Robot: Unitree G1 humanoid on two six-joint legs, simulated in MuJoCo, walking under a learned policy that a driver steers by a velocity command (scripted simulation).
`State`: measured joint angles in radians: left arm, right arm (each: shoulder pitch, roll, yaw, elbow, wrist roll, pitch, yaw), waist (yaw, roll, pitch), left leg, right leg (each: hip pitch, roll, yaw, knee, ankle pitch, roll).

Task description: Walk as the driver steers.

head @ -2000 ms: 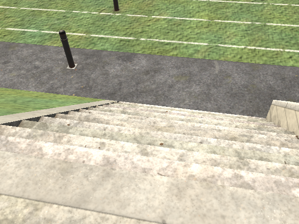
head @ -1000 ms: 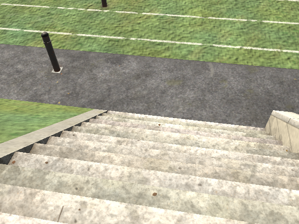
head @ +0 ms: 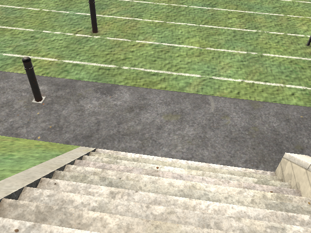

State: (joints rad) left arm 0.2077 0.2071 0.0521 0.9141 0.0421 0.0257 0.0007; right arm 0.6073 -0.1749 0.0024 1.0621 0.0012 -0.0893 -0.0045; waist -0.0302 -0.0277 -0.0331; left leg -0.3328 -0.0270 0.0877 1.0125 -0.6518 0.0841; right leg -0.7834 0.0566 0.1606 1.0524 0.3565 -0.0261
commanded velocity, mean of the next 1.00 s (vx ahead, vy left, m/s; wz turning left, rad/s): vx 0.50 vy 0.00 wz -0.50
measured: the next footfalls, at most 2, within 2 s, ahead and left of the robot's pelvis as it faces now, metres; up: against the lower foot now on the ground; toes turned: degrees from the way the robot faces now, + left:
right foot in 0.22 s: +0.20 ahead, -0.10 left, -0.21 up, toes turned -6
left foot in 0.72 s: +0.46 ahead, +0.02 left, -0.41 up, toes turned -23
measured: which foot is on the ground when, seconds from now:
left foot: down 0.00-0.22, up 0.24-0.70, down 0.72-1.00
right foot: up 0.00-0.20, down 0.22-0.74, up 0.76-1.00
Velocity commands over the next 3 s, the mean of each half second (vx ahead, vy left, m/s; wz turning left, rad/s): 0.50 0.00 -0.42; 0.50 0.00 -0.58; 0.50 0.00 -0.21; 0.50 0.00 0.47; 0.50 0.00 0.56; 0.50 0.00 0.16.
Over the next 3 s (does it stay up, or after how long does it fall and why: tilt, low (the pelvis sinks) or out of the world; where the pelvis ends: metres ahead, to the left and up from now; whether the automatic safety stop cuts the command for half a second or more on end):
stays up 1.29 -0.40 -1.18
